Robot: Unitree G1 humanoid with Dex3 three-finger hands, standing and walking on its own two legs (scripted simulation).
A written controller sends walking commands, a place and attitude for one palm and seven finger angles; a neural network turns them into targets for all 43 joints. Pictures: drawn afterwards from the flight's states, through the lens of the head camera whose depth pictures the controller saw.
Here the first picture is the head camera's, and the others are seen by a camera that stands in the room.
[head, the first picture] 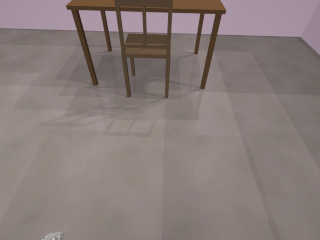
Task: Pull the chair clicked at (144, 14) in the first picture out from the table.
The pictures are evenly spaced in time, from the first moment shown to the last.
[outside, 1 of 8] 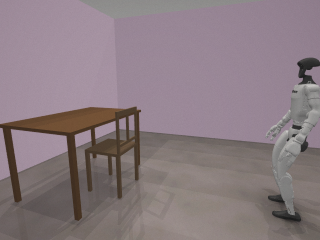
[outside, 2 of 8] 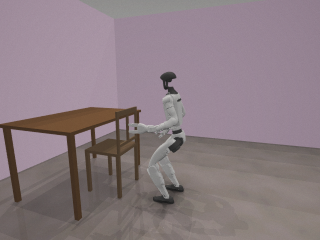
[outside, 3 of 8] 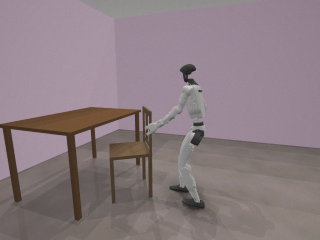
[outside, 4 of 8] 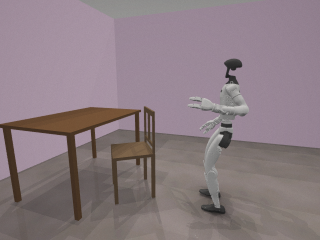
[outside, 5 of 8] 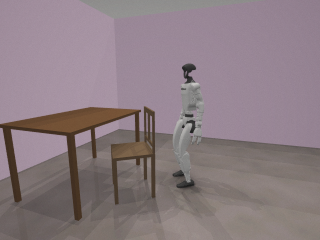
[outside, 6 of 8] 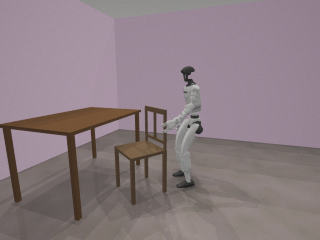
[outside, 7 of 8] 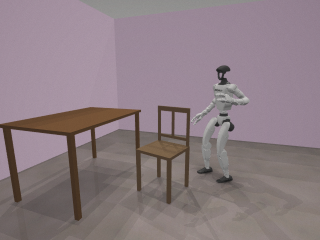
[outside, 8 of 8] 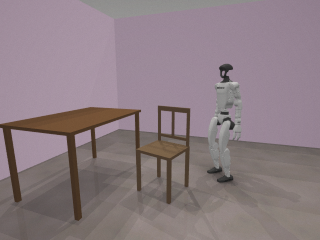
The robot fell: no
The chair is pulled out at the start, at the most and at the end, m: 0.00 0.53 0.53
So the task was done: yes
